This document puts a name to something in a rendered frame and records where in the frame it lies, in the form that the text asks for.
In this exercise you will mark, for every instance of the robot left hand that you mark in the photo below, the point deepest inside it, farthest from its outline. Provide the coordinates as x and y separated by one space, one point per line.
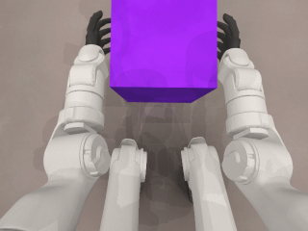
94 34

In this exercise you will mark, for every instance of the robot right hand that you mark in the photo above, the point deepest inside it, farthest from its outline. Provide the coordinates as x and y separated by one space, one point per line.
230 37

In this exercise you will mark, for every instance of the robot left forearm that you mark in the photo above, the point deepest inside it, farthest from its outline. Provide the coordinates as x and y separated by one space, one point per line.
84 95

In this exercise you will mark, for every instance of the right robot upper arm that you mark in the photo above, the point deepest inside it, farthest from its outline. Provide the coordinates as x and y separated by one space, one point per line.
262 171

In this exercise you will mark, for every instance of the carton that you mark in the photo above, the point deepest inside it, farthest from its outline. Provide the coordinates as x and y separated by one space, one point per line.
164 51

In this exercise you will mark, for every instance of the robot right forearm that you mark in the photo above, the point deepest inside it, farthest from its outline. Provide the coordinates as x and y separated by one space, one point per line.
247 115

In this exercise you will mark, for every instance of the right robot foot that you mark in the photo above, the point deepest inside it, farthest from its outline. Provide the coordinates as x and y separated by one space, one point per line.
189 192

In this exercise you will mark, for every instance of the left robot shin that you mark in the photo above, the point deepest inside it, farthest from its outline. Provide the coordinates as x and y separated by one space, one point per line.
116 151

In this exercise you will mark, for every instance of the left robot upper arm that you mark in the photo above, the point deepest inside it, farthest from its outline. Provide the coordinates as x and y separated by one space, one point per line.
73 164

